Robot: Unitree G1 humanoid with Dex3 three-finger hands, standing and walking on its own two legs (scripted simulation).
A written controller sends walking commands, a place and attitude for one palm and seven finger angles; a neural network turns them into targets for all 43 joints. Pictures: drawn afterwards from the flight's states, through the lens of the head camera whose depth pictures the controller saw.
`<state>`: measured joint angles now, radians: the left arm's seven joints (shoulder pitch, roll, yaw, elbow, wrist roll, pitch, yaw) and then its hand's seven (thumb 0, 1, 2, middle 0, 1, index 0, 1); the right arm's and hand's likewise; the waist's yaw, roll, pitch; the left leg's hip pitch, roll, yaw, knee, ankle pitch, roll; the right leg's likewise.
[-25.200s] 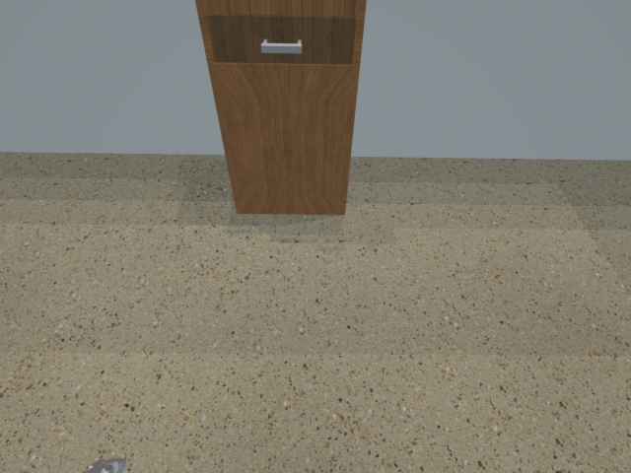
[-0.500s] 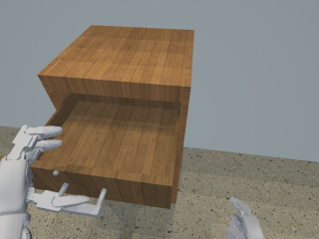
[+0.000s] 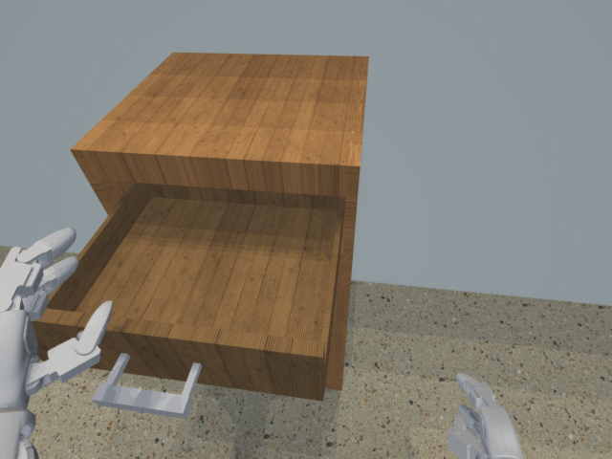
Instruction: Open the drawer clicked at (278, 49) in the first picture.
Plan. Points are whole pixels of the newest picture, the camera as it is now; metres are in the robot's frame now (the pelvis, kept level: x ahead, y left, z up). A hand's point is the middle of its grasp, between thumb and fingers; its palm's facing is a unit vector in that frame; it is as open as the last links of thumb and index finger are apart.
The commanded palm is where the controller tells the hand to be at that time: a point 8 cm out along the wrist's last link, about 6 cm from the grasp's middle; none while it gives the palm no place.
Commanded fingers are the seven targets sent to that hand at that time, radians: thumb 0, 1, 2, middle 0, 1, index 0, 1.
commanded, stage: draw the hand back to the body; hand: left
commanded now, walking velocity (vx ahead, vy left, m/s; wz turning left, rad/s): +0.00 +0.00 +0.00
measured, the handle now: (150, 383) +0.20 +0.24 -0.01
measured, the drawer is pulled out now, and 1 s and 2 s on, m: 0.29 0.29 0.29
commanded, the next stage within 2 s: step back with the hand held close in 0.26 s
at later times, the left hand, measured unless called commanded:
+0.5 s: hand (86, 331) +0.18 +0.23 +0.17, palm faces +0.40 -0.79 -0.46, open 7.4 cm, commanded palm +0.11 +0.27 +0.18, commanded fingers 0.00 0.90 0.90 -0.20 -0.30 -0.20 -0.30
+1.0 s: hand (43, 386) +0.13 +0.25 +0.16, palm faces +0.37 -0.80 -0.48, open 7.4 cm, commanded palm +0.06 +0.29 +0.18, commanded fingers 0.00 0.90 0.90 -0.20 -0.30 -0.20 -0.30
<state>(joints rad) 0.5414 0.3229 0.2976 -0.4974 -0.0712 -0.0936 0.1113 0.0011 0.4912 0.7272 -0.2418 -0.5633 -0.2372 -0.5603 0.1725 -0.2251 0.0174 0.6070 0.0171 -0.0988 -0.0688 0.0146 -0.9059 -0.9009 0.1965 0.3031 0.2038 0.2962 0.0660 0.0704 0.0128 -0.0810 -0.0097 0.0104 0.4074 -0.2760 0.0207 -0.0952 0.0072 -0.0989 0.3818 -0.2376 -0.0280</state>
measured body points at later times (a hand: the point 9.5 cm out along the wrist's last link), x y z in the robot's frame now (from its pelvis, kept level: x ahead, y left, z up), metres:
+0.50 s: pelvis -0.01 -0.01 +0.00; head +0.00 -0.04 +0.45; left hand +0.15 +0.27 +0.20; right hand +0.18 -0.23 -0.09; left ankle -0.03 +0.10 -0.74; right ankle -0.02 -0.10 -0.74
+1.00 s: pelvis -0.06 +0.01 -0.01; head -0.03 +0.02 +0.43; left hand +0.11 +0.29 +0.19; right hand +0.14 -0.21 -0.09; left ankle -0.03 +0.10 -0.74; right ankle -0.02 -0.10 -0.74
